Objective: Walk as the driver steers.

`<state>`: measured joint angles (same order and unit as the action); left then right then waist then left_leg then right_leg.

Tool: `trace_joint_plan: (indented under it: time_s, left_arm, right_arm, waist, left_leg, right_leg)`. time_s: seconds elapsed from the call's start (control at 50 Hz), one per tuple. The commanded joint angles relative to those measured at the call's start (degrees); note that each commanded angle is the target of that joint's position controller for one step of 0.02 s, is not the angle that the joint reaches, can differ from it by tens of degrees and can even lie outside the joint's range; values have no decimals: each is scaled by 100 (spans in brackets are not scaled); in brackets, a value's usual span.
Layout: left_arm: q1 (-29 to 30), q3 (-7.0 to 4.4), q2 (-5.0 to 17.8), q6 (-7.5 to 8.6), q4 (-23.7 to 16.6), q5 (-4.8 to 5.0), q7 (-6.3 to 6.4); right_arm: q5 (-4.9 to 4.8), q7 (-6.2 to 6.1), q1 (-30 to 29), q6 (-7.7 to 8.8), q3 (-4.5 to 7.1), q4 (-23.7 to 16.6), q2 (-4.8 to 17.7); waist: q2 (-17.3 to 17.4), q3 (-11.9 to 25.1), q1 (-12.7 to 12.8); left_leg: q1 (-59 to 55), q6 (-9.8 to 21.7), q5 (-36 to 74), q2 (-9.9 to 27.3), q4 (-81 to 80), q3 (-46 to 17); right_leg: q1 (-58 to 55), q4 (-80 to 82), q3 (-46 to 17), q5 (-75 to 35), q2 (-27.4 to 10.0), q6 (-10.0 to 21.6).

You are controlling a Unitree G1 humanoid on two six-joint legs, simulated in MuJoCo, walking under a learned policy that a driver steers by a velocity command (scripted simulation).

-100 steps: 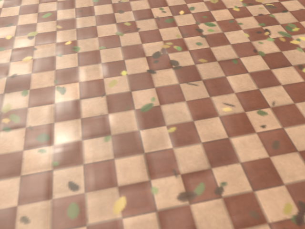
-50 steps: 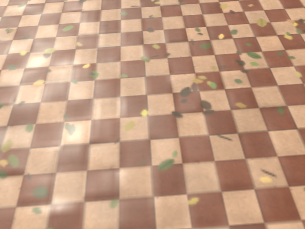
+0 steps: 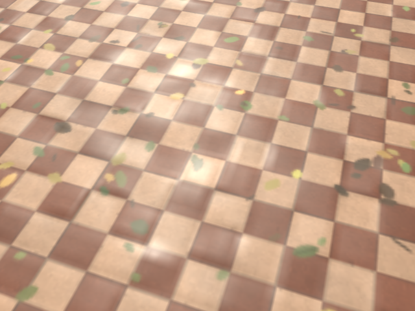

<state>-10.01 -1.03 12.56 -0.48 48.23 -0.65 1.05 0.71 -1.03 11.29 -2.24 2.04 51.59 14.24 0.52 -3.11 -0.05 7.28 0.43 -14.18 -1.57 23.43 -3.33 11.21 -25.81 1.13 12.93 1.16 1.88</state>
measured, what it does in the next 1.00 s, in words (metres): walks ahead: left foot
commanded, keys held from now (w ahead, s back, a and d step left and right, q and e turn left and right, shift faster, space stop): w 0.72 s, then no key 0.28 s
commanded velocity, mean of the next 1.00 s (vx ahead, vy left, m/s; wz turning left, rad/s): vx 0.32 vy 0.00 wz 0.02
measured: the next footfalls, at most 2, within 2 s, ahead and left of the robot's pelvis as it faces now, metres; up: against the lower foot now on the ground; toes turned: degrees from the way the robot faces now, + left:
left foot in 0.72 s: +0.40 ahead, +0.10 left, +0.00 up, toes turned +4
right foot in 1.18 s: +0.49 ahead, -0.07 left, +0.00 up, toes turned -3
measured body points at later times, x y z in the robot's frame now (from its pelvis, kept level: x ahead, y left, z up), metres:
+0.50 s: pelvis +0.11 -0.02 +0.01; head +0.13 -0.03 +0.46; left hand +0.05 +0.24 -0.13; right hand +0.24 -0.27 -0.13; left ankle +0.17 +0.12 -0.68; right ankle +0.02 -0.10 -0.74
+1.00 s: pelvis +0.35 +0.04 +0.01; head +0.38 +0.06 +0.45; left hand +0.43 +0.29 -0.15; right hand +0.35 -0.21 -0.14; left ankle +0.36 +0.09 -0.74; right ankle +0.40 -0.10 -0.68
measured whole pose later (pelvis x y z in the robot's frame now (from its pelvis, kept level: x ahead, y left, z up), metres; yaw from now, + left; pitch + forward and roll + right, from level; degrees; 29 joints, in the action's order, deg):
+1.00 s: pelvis +0.35 +0.04 +0.01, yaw -1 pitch -1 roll +0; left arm -10.4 -2.3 13.0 1.1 54.9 -1.7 0.0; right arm 0.9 0.0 17.8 4.8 0.8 58.4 11.4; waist -1.8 -5.1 -0.4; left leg 8.8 6.2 -8.6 -4.0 17.8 5.8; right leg 30.4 -53.4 -0.5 15.0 -2.4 1.6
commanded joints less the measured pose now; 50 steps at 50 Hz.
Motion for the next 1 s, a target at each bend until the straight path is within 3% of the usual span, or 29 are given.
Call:
trace_joint_plan:
  time_s: [0.02, 0.04, 0.06, 0.1, 0.12, 0.16, 0.2, 0.24, 0.26, 0.28, 0.3, 0.32, 0.34, 0.36, 0.42, 0.52, 0.6, 0.66, 0.68, 0.7, 0.72, 0.74, 0.76, 0.78, 0.8, 0.84, 0.9, 0.94, 1.0]
  left_arm:
    - [-244, -140, 622, 43, -56, 2, -10]
    - [-120, -199, 752, 8, -7, -18, -12]
    - [-81, -215, 755, -16, -18, -47, -44]
    - [112, -208, 666, -21, -113, -89, -114]
    - [196, -181, 555, 22, -150, -97, -134]
    - [204, -195, 570, 132, -174, -112, -157]
    - [-10, -213, 582, 232, -123, -83, -208]
    - [-776, -230, 497, 307, 201, -47, -194]
    - [-1346, -289, 641, 343, 425, -58, -146]
    - [-2021, -393, 1103, 400, 559, -116, -82]
    - [-2458, -514, 1547, 382, 746, -92, -119]
    - [-1972, -420, 1182, 371, 650, -112, -126]
    - [-1476, -359, 979, 405, 487, -84, -139]
    - [-1215, -332, 897, 448, 407, -85, -139]
    - [-1447, -248, 693, 570, 588, -46, -127]
    - [-1951, -180, 627, 594, 894, -20, -98]
    - [-2015, -184, 762, 601, 1003, -37, -84]
    - [-1776, -203, 879, 590, 1029, -23, -60]
    - [-1706, -220, 936, 565, 1037, -29, -56]
    - [-1645, -218, 935, 533, 1026, -17, -59]
    - [-1707, -158, 739, 520, 904, -1, -75]
    - [-2414, -22, -46, 501, 808, 163, -117]
    - [-2117, -194, 616, 476, 876, 56, -69]
    - [-1682, -225, 633, 480, 751, 48, -61]
    - [-1475, -191, 498, 506, 739, 15, -59]
    - [-1531, -194, 379, 379, 808, -106, -91]
    - [-1549, -189, 206, 200, 854, -114, -128]
    - [-1312, -176, 184, 123, 825, -119, -120]
    - [-726, -112, 128, 81, 712, -94, -93]
  right_arm:
    - [-17, -8, -45, 154, 73, -75, 558]
    - [7, 1, 101, 159, 88, 11, 573]
    - [52, -7, 184, 132, 125, 73, 714]
    - [43, -17, 484, 127, 184, 164, 918]
    - [43, -8, 586, 142, 224, 203, 1020]
    - [50, 13, 524, 205, 243, 195, 987]
    - [32, 48, 317, 282, 254, 151, 963]
    - [-33, 78, -36, 323, 263, 86, 895]
    - [-5, 75, -176, 358, 236, 25, 749]
    - [-10, 102, -388, 416, 117, -166, 326]
    - [38, 123, -582, 467, 132, -375, 414]
    - [126, 139, -594, 483, 197, -332, 692]
    - [88, 214, -379, 518, 185, -217, 606]
    - [69, 272, -207, 546, 168, -122, 540]
    - [172, 368, -334, 512, 129, -116, 415]
    - [147, 396, -1378, 468, 4, -544, 212]
    - [81, 383, -1820, 464, -47, -778, 232]
    - [86, 284, -1246, 495, 41, -663, 424]
    - [87, 234, -594, 528, 109, -461, 538]
    - [115, 174, 350, 576, 191, -140, 663]
    - [255, 103, 1273, 619, 309, 48, 1047]
    - [346, 95, 1464, 611, 394, 68, 1507]
    - [47, 142, 1096, 562, 386, 38, 1303]
    - [-21, 137, 402, 586, 281, -58, 931]
    - [-16, 159, 144, 654, 179, -65, 547]
    - [-22, 124, 108, 744, 65, 82, 216]
    - [-1, 119, 377, 850, 25, 272, 306]
    - [16, 103, 431, 838, 8, 325, 390]
    - [22, 64, 565, 749, -69, 430, 310]
  waist:
    - [328, 457, 147]
    - [257, 247, 38]
    - [437, 84, 20]
    - [812, -460, -141]
    - [1016, -627, -200]
    - [955, -647, -176]
    - [819, -509, -8]
    - [634, -386, 404]
    - [281, -293, 626]
    - [-894, -92, 874]
    - [-1617, -265, 910]
    - [-656, -611, 548]
    - [-373, -629, 251]
    - [-361, -493, 98]
    - [-479, -258, 108]
    - [-544, -390, 305]
    - [-690, -456, 343]
    - [-668, -170, -28]
    - [-633, 196, -308]
    - [-480, 686, -697]
    - [-43, 1287, -967]
    - [1314, 1947, -490]
    - [605, 1725, -516]
    - [360, 829, -195]
    - [128, 475, -93]
    - [237, 366, 195]
    - [282, 495, 364]
    - [305, 481, 382]
    - [437, 411, 255]
  left_leg:
    - [87, 289, 452, 669, -481, -673]
    - [290, 363, -758, 522, -576, -648]
    - [485, 492, -1851, 510, -698, -798]
    - [628, 808, -3182, 884, -1184, -1502]
    - [539, 1009, -3403, 1229, -1483, -1975]
    - [485, 1249, -3019, 1601, -1690, -2349]
    - [465, 1213, -2461, 1477, -1566, -2006]
    - [1283, 967, -2097, 1010, -1062, -1320]
    - [1905, 808, -1902, 713, -411, -971]
    - [2777, 534, -1604, 90, 1220, -168]
    - [3578, 484, -1760, -290, 2426, 323]
    - [3664, 547, -1340, 105, 3188, -80]
    - [3504, 560, -828, 291, 3363, -109]
    - [3336, 519, -464, 429, 3388, -20]
    - [3262, 305, 178, 531, 3374, 317]
    - [3385, 35, 662, 474, 2367, 728]
    - [2569, 213, 953, 299, 1282, 916]
    - [1632, 529, 724, 46, 948, 946]
    - [948, 649, 617, -124, 785, 974]
    - [-185, 778, 715, -184, 466, 985]
    - [-1542, 1008, -215, 874, 318, -162]
    - [-2739, 1715, -339, 2636, -308, -3113]
    - [-2115, 1806, 140, 2510, -810, -3636]
    - [-1240, 1676, 1045, 2320, -742, -2424]
    - [-572, 1568, 2384, 2042, -793, -1657]
    - [107, 1277, 3855, 1576, -839, -612]
    - [332, 1251, 5005, 1437, -855, -68]
    - [357, 1230, 5039, 1339, -874, 169]
    - [349, 1053, 4822, 1152, -828, 420]
  right_leg:
    - [-427, 670, -491, -71, -419, 64]
    - [-302, 380, -386, 686, -268, 112]
    - [-91, 123, -283, 1375, -148, 175]
    - [747, -469, -89, 1740, 44, 213]
    - [1047, -854, 143, 1394, 130, 193]
    - [1213, -1293, 74, 1071, -87, 244]
    - [895, -961, 84, 1152, -127, 322]
    - [-655, 34, 328, 578, 112, 378]
    - [-1540, 359, -30, 678, -32, 395]
    - [-2252, 1348, -1923, 2109, -1210, 657]
    - [-2186, 2121, -3832, 2998, -2282, 1182]
    - [-1685, 2098, -3694, 3066, -2303, 1269]
    - [-1370, 2085, -3177, 2671, -2028, 1151]
    - [-1312, 2133, -2662, 2083, -1765, 1008]
    - [-1429, 2089, -1600, 170, -1315, 879]
    - [-1354, 1910, -799, -1882, -1135, 917]
    - [-1168, 1863, -569, -2569, -1235, 855]
    - [-1420, 1097, -379, -4397, -1370, 688]
    - [-1484, 304, -281, -5066, -1311, 608]
    - [-1145, -829, -99, -4923, -1109, 503]
    - [-44, -2461, 56, -3111, -851, 428]
    - [1818, -4605, 201, 1512, 202, 169]
    - [2117, -5131, -529, 1514, 173, 255]
    - [2185, -5066, -502, 987, -140, 266]
    - [1965, -4793, -445, 743, -297, 248]
    - [1384, -4255, -424, 717, -468, 148]
    - [1079, -3763, -269, 564, -329, 17]
    - [1172, -3284, -167, 298, -332, -39]
    - [1109, -2283, 16, -136, -355, -80]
